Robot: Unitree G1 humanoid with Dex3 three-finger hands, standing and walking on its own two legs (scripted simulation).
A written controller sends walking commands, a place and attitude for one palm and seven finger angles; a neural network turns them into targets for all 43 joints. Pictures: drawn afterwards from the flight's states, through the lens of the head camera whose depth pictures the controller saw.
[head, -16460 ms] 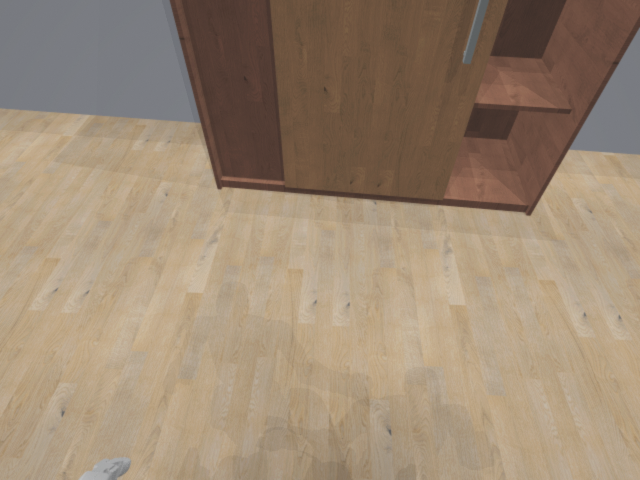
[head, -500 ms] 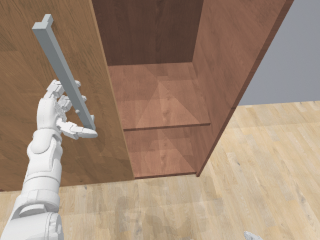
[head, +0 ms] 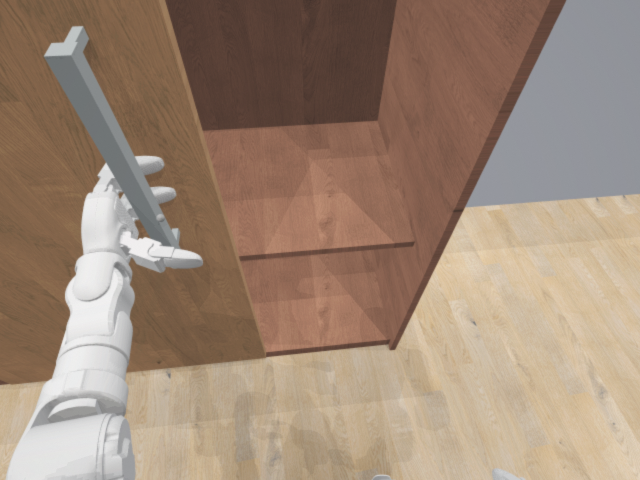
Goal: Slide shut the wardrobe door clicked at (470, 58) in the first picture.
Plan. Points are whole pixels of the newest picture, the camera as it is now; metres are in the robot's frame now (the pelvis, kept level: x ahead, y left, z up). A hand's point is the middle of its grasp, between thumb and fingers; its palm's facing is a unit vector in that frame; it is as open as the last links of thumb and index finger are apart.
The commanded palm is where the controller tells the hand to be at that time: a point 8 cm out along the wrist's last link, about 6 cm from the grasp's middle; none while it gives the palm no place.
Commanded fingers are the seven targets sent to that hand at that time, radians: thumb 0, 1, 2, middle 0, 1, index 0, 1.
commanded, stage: slide the fingers in behind the handle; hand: left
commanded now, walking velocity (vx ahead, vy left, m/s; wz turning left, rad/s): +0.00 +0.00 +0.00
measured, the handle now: (137, 172) +0.47 +0.23 +0.12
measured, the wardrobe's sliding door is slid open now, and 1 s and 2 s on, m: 0.39 0.39 0.39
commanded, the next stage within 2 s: grip the handle and tug to test in 0.36 s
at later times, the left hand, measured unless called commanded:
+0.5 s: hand (159, 221) +0.41 +0.20 +0.09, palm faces +0.13 -0.99 -0.02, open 14.0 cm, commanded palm +0.38 +0.25 +0.08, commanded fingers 0.00 -0.36 0.36 -0.31 -1.22 -0.31 -1.22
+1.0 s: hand (158, 219) +0.41 +0.20 +0.09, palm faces +0.14 -0.99 -0.02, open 8.0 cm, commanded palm +0.38 +0.24 +0.08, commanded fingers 0.00 0.81 0.86 -0.44 -1.39 -0.44 -1.39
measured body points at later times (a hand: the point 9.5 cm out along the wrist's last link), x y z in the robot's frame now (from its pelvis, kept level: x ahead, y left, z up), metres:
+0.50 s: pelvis +0.00 +0.00 +0.00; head +0.06 +0.00 +0.45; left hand +0.40 +0.26 +0.09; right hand +0.09 -0.25 -0.12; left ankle -0.03 +0.11 -0.71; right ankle +0.02 -0.12 -0.71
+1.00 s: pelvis +0.01 +0.00 +0.00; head +0.06 +0.00 +0.45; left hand +0.40 +0.26 +0.09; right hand +0.08 -0.25 -0.12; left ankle -0.03 +0.11 -0.71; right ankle +0.02 -0.12 -0.71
